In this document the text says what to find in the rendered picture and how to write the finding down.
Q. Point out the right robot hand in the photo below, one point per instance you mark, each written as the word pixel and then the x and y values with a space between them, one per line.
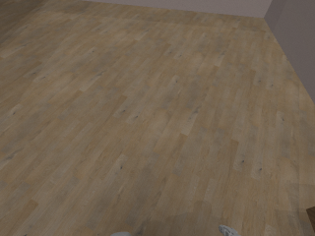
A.
pixel 227 231

